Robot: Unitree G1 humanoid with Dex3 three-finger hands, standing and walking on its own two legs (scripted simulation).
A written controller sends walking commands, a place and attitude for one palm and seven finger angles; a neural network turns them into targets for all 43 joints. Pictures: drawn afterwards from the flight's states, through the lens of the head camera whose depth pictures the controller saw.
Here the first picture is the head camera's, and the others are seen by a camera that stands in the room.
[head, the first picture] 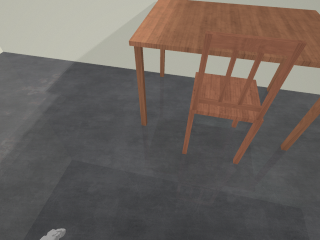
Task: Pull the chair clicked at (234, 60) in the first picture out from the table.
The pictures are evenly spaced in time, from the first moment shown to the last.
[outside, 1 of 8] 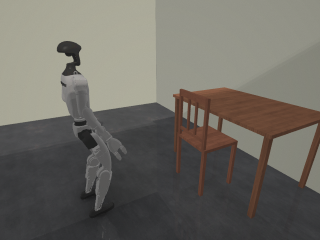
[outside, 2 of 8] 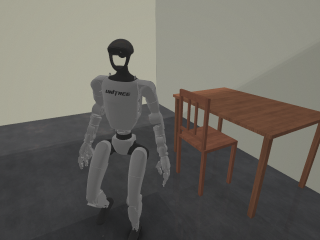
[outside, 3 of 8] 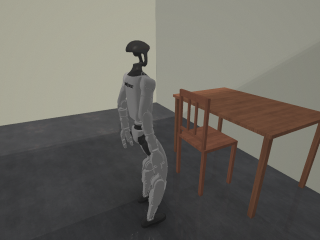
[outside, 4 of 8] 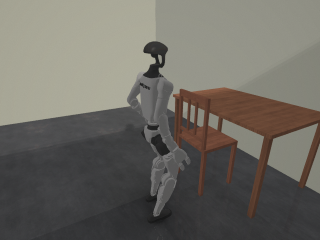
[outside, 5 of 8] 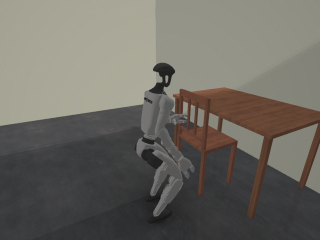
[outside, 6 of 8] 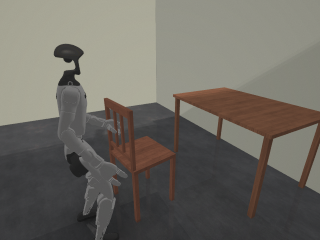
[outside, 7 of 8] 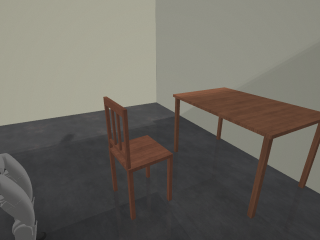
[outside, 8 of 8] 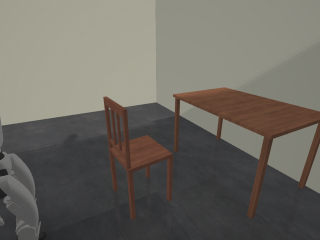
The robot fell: no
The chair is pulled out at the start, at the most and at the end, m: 0.00 0.65 0.65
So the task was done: yes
